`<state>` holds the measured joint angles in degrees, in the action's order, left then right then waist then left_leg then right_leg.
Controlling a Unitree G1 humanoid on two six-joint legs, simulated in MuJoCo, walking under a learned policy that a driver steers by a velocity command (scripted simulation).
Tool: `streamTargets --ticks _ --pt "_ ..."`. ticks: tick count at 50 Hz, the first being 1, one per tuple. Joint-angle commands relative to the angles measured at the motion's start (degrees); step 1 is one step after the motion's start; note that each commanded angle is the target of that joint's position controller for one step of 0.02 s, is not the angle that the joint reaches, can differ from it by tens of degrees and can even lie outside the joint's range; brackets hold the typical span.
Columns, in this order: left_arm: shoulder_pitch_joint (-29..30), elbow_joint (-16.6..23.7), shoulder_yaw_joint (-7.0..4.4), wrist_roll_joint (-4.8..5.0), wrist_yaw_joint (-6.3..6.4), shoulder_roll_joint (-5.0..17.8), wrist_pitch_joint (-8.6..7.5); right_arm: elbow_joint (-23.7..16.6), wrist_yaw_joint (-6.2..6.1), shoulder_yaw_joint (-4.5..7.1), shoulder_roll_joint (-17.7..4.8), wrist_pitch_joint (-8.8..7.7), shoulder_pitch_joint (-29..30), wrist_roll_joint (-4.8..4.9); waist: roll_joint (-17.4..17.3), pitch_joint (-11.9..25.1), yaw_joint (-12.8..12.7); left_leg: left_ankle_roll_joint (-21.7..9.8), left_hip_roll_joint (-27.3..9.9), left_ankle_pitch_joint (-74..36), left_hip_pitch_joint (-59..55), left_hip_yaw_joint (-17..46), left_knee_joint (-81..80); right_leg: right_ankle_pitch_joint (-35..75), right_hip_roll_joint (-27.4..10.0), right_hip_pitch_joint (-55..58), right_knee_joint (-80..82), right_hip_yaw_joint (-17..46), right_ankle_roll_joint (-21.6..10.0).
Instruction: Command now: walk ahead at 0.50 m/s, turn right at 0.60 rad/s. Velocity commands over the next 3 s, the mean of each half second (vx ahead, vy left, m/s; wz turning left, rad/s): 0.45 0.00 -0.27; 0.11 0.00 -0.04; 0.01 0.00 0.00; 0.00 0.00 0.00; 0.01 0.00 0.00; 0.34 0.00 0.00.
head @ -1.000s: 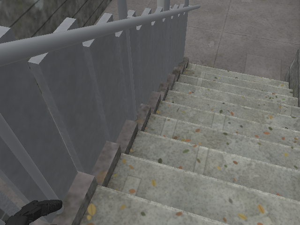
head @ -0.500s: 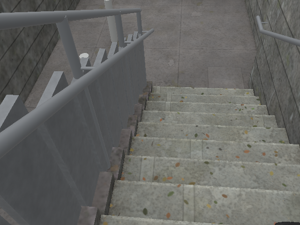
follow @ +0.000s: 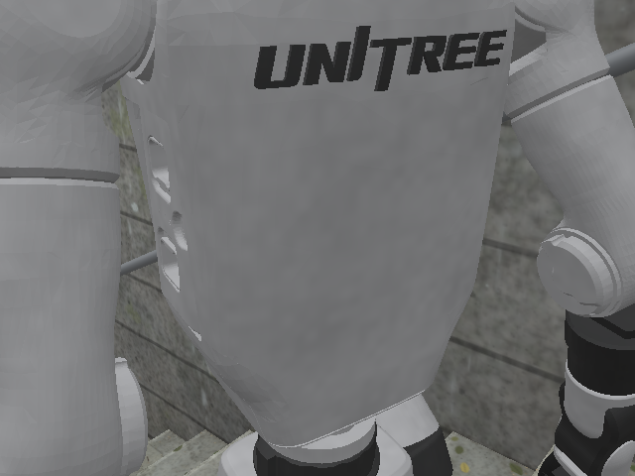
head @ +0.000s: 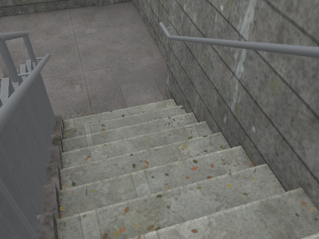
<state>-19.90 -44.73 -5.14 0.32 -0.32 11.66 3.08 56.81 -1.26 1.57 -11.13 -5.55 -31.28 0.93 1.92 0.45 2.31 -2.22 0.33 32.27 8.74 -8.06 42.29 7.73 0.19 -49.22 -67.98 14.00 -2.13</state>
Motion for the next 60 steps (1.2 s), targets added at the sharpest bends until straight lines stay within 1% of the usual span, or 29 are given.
streamTargets --ticks 1,2,5,7,9,10,12,13,14,15,16,17,18,19,21,23,25,27,31,32,34,36,38,43,53,54,56,58,60 --pt "2.6 4.6 -0.94 -0.60 -0.89 2.5 -1.07 -1.7 -0.90 1.08 -6.9 -1.14 0.5 0.74 -7.4 -7.9 -1.3 -0.4 -14.1 -30.1 0.6 13.3 -14.0 9.8 0.2 -5.1 10.0 1.5 -1.5" --pt "4.9 4.3 -1.09 -0.13 -1.09 2.3 -1.75 -1.9 -1.48 1.12 -6.6 -0.81 0.8 0.99 -4.3 -10.4 -0.9 -0.6 -13.7 -23.7 2.7 10.7 -11.2 16.5 -0.2 -3.9 14.5 1.9 -0.6" --pt "7.7 5.7 -0.12 -2.40 -2.68 0.5 -4.42 -0.3 -2.72 0.57 -5.8 -0.55 -2.2 2.17 -4.1 -12.8 1.0 -0.6 -12.6 -26.5 7.9 4.5 -7.6 27.0 1.9 6.2 27.7 -5.0 1.3" --pt "15.9 9.3 1.22 -2.43 -2.97 -0.4 -4.38 -2.6 -2.50 1.58 -8.9 0.79 -1.4 1.08 -4.8 -12.7 5.3 -3.8 -12.4 -24.8 5.5 2.0 -5.4 23.8 1.0 10.3 37.5 -11.8 2.7" --pt "17.1 11.0 1.43 -0.90 -3.27 0.5 -4.81 -3.6 -2.34 2.68 -10.7 2.43 -0.5 3.29 -4.5 -14.2 5.0 -5.6 -15.5 -33.8 0.9 4.4 -0.5 18.3 -1.9 11.4 40.2 -10.0 0.4" --pt "14.2 10.0 0.50 0.55 -3.45 3.0 -5.02 -3.5 -1.66 2.91 -10.1 3.22 -0.2 2.29 -4.6 -11.6 5.0 -5.5 -15.5 -33.1 -3.1 2.8 5.1 19.1 -3.9 13.9 46.2 -8.8 -1.7" --pt "1.3 5.3 -1.79 0.16 -2.55 8.2 -4.03 -3.3 -0.16 3.30 -12.0 4.53 5.4 1.26 -6.4 -2.2 -3.7 -6.1 -16.1 -46.5 -1.3 7.2 20.7 6.6 -3.3 33.4 45.1 -11.0 -3.7" --pt "-12.4 -0.1 -2.79 -0.09 -1.96 10.2 -3.52 -1.6 0.39 3.28 -11.0 3.00 6.6 1.03 -2.4 3.9 -9.7 -2.6 -11.7 -35.3 7.8 4.1 38.6 15.2 -3.0 51.6 45.9 -13.6 -5.2" --pt "-15.6 -2.8 -2.77 -0.37 -1.91 13.5 -3.15 -1.6 1.22 2.60 -5.3 1.95 3.1 -0.06 14.2 6.4 -9.1 2.0 -2.6 12.4 24.4 2.4 67.2 31.7 -7.6 66.5 38.3 -8.5 -9.1" --pt "-15.8 -1.9 -1.09 -0.73 -2.12 12.3 -3.96 -1.4 1.99 2.13 -5.1 0.23 -8.1 1.33 17.1 15.3 -7.5 3.1 0.4 25.5 40.3 16.5 79.8 44.5 -15.2 80.7 18.9 0.5 -16.3" --pt "-18.3 -3.0 -1.29 1.63 -2.84 10.6 -3.56 -3.9 2.13 2.81 -8.5 -0.80 -5.7 3.02 14.9 21.6 -10.8 4.1 0.0 23.1 43.7 20.3 75.4 26.0 -18.2 80.6 24.5 6.3 -21.1" --pt "-15.8 -3.8 -1.41 2.45 -3.04 10.5 -3.43 -8.4 1.73 3.18 -9.8 -0.72 1.7 4.16 6.3 19.6 -9.4 3.2 -3.3 14.3 44.3 16.0 63.0 -3.8 -20.2 71.3 37.3 13.4 -21.0" --pt "-4.9 -1.8 -0.46 2.48 -2.48 8.2 -2.76 -10.3 0.77 3.10 -8.6 0.50 8.0 3.48 0.5 9.7 -5.7 2.5 -4.2 5.3 44.0 10.5 59.9 -19.1 -19.4 56.9 46.3 16.9 -18.7" --pt "2.4 0.5 0.18 -0.10 -2.19 7.8 -3.51 -11.4 -0.08 3.10 -8.1 2.01 8.4 3.57 0.9 3.7 -2.4 2.5 -4.9 -4.4 39.8 12.2 52.8 -18.0 -21.9 42.1 48.1 20.5 -19.1" --pt "4.7 -0.7 1.20 -1.34 -2.51 4.7 -6.26 -7.2 -1.00 3.12 -5.4 3.55 3.1 0.32 -3.9 0.0 1.0 2.8 -6.4 -11.7 28.0 15.3 41.4 7.5 -16.8 25.9 41.4 8.1 -14.3" --pt "6.6 -2.8 1.47 -1.09 -0.15 5.3 -7.37 -10.3 -2.13 3.13 -4.6 2.94 8.3 -2.03 -1.4 -0.3 2.1 4.9 -7.8 -19.3 21.7 14.9 17.6 20.9 -11.5 22.4 40.7 -2.2 -10.7" --pt "5.9 -4.3 2.19 -1.99 0.69 4.4 -6.83 -7.7 -1.91 2.78 -3.8 4.21 4.6 -1.16 3.4 7.2 3.6 6.0 -5.3 -27.7 9.4 11.7 17.8 37.4 -9.7 22.4 37.9 -7.2 -10.0" --pt "5.5 -4.4 1.49 -0.37 0.19 6.4 -7.30 -7.0 -1.40 3.89 -7.6 5.20 4.2 -0.04 1.8 7.4 3.1 4.6 -4.0 -33.6 11.6 12.7 18.1 28.4 -10.2 24.2 36.3 -7.4 -10.8" --pt "3.1 -6.0 2.32 -0.69 0.24 2.0 -5.81 -9.9 -1.01 3.16 -5.3 6.11 13.1 -0.94 2.1 1.6 0.3 1.2 -4.7 -27.1 14.9 13.1 7.5 10.1 -11.3 25.2 28.8 -4.3 -11.8" --pt "3.8 -5.4 2.69 -0.87 0.34 0.5 -5.88 -9.6 -0.72 3.32 -5.4 6.07 13.2 -0.96 -0.2 1.9 1.2 0.4 -4.3 -31.4 9.5 12.1 0.3 4.7 -8.0 22.0 27.3 -7.3 -9.6" --pt "-5.1 -7.2 2.92 -0.01 1.06 -0.9 -4.81 -6.7 -0.91 4.12 -7.1 5.89 13.0 0.13 -13.0 1.5 -1.7 -1.7 -6.9 -39.1 4.2 20.6 -12.1 -11.9 2.4 20.4 21.5 -17.3 -0.6" --pt "-3.5 -6.9 2.00 0.42 1.77 1.0 -3.99 -6.7 -0.80 3.68 -5.5 5.58 14.9 0.10 -8.7 0.2 -1.9 -2.6 -7.9 -40.6 7.6 22.8 -13.6 -10.4 0.5 25.5 21.8 -15.8 1.4" --pt "-2.7 -7.6 2.15 -0.06 2.31 -0.8 -3.38 -6.8 -0.68 4.41 -6.3 5.52 18.4 0.72 -3.0 0.8 -2.3 -1.9 -6.5 -42.0 10.5 19.0 -14.3 -7.2 -0.1 33.1 26.1 -15.4 0.1" --pt "-2.2 -11.1 2.38 -0.25 1.99 -0.8 -4.42 -1.8 -1.65 4.21 -2.3 6.52 14.8 1.08 -0.9 1.5 0.2 1.4 -2.1 -44.5 4.2 13.0 -13.7 6.0 -2.1 37.1 34.7 -15.9 -1.2" --pt "-5.1 -16.4 3.03 -0.33 2.29 -0.6 -3.81 2.1 -2.08 4.32 -0.9 8.45 14.5 0.58 1.1 0.2 0.2 1.9 -0.8 -33.4 1.8 10.3 -14.5 9.4 -5.3 39.2 40.6 -18.2 -2.4" --pt "-4.6 -16.1 2.82 -0.49 2.82 -0.6 -4.55 1.7 -1.89 4.85 -1.7 8.53 18.4 1.82 4.1 1.3 -3.4 2.6 -1.6 -26.2 8.1 12.4 -6.8 5.2 -10.1 42.8 38.4 -13.2 -6.3" --pt "-5.5 -16.9 2.25 -1.93 2.71 1.6 -5.74 0.8 -2.22 5.34 -3.6 9.20 19.8 1.88 3.1 0.9 -4.1 2.3 -3.2 -18.9 13.1 17.0 6.8 5.2 -17.5 36.6 39.5 -5.7 -12.9" --pt "4.5 -14.0 2.63 -2.04 1.24 2.1 -5.28 3.2 -3.22 4.47 -1.9 10.33 11.1 -0.55 5.0 -1.7 1.2 2.1 -1.7 -13.5 0.6 12.2 12.2 4.5 -15.5 19.7 44.2 -9.6 -13.3" --pt "8.0 -13.2 2.72 -0.42 0.53 1.5 -5.19 5.0 -3.94 4.04 -0.7 10.64 7.0 -0.95 3.0 -3.7 2.1 2.4 -1.7 -16.2 0.4 10.6 11.1 3.6 -12.8 18.0 39.7 -12.1 -11.1"
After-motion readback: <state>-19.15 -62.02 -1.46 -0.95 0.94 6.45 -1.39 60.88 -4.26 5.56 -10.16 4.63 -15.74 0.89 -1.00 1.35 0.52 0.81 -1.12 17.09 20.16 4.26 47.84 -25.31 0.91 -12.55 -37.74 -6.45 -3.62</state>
